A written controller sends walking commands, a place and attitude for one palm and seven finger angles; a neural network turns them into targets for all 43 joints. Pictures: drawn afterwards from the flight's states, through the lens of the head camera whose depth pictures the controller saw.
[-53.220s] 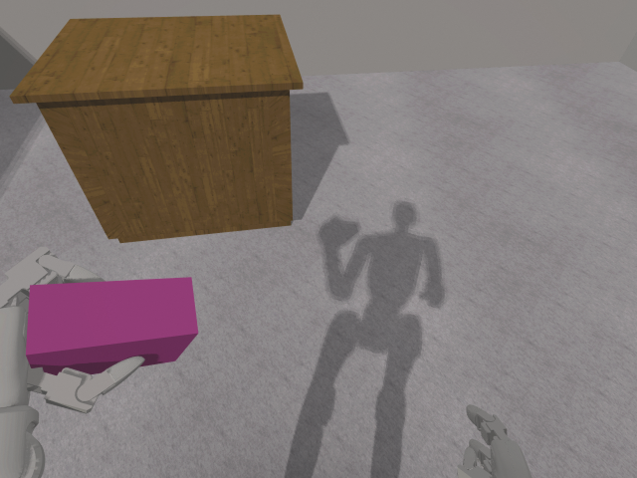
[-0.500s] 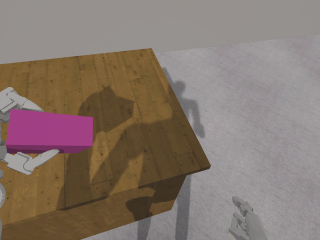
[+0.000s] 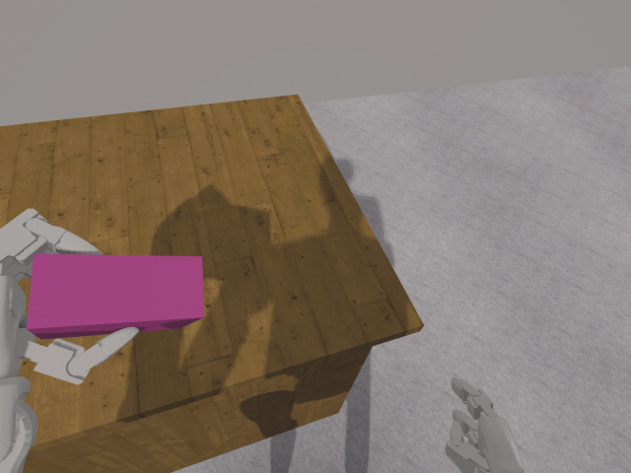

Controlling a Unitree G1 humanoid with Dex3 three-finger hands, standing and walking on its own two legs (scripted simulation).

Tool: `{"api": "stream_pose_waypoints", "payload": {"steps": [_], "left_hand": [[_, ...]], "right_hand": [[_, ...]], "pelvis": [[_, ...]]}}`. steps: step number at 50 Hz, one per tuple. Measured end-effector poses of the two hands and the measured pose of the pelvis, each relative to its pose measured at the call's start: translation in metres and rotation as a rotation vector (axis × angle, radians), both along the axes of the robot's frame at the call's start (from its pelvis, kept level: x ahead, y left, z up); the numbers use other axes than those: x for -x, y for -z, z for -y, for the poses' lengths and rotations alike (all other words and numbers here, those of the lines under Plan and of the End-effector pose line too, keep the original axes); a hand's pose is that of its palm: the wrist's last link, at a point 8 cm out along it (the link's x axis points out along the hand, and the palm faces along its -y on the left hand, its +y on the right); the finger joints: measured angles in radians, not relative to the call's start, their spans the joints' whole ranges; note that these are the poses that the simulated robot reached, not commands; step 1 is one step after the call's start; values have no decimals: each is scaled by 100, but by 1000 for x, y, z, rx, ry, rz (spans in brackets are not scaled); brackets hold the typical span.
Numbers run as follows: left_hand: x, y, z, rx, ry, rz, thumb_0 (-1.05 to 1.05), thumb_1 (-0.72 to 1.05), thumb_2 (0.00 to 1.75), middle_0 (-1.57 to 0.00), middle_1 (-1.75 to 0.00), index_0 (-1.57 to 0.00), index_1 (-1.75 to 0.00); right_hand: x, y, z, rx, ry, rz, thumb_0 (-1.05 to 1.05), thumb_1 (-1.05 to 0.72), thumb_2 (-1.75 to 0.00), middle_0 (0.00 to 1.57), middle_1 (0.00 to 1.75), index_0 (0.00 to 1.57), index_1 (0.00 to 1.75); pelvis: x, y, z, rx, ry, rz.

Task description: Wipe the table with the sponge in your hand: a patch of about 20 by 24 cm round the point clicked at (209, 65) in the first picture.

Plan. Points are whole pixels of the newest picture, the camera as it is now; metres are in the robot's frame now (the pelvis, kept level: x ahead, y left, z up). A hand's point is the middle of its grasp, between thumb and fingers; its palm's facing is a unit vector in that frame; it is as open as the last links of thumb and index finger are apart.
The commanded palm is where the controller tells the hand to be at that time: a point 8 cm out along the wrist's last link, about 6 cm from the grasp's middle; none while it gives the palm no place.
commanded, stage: look again from close up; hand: left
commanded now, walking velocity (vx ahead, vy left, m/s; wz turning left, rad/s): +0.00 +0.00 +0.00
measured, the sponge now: (145, 297) +0.24 +0.20 +0.13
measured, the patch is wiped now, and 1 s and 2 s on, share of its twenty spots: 0.00 0.00 0.00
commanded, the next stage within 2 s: shuffle to correct the standing spot in 0.28 s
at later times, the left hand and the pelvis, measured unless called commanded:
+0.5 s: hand (83, 302) +0.22 +0.24 +0.15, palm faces +0.37 -0.86 -0.36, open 10.0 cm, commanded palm +0.16 +0.27 +0.18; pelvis +0.00 -0.01 +0.00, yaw +0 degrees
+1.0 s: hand (168, 304) +0.23 +0.17 +0.16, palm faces +0.30 -0.87 -0.39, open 10.0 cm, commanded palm +0.17 +0.21 +0.18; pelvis +0.00 -0.07 +0.00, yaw -1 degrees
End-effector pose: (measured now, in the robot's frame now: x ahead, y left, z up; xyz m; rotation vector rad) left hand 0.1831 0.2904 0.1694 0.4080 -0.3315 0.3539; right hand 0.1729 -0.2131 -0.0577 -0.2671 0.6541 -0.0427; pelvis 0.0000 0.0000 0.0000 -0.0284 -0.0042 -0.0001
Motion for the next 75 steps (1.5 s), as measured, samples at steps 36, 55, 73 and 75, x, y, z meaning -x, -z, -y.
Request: {"api": "stream_pose_waypoints", "payload": {"steps": [36, 55, 73, 75], "left_hand": [[-5, -2, 30, -16, 29, -63, -1, -50, 105, -75, -135, -75, -135], [-13, 0, 87, -17, 66, -123, -1, -51, 105, -75, -135, -76, -135], [-21, 0, 92, -41, 69, -135, -1, -50, 105, -75, -135, -75, -135], [-19, 1, 91, -35, 70, -136, -1, -50, 105, -75, -135, -75, -135]], "right_hand": [[7, 2, 27, -32, 51, -24, 1, -90, -90, 20, 30, 20, 30], [16, 11, 109, 19, 155, -50, 1, -90, -90, 20, 29, 20, 30], [1, 16, 105, -4, 139, -64, 1, -90, -90, 20, 29, 20, 30], [0, 16, 103, -3, 136, -63, 1, -90, -90, 20, 29, 20, 30]], "pelvis": [[2, -2, 26, -9, 12, -6], [-6, 5, 74, -7, 17, -28], [-15, 7, 82, -6, 6, -25], [-15, 7, 81, -7, 4, -24]]}}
